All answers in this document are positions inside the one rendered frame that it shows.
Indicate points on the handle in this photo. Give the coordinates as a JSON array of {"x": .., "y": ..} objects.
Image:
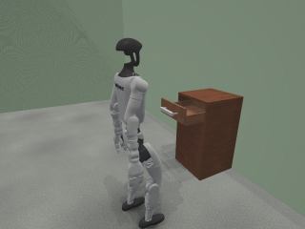
[{"x": 164, "y": 109}]

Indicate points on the right robot hand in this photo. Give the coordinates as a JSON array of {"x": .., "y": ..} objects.
[{"x": 135, "y": 169}]

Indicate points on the left robot forearm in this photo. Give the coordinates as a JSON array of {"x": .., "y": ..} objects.
[{"x": 116, "y": 121}]

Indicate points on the left robot hand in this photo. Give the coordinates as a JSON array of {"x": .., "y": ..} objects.
[{"x": 116, "y": 139}]

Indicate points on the robot left upper arm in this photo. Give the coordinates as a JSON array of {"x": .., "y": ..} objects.
[{"x": 113, "y": 101}]

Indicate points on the robot right upper arm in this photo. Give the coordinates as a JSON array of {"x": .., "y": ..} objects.
[{"x": 138, "y": 89}]

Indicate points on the robot right thigh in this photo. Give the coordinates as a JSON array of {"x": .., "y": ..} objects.
[{"x": 152, "y": 162}]

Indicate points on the robot right shin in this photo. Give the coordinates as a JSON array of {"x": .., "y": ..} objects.
[{"x": 151, "y": 200}]

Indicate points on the cabinet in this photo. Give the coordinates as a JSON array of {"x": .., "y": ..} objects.
[{"x": 207, "y": 148}]

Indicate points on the right robot forearm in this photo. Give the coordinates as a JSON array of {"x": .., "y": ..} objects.
[{"x": 131, "y": 135}]

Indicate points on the drawer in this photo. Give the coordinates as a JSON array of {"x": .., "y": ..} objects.
[{"x": 189, "y": 112}]

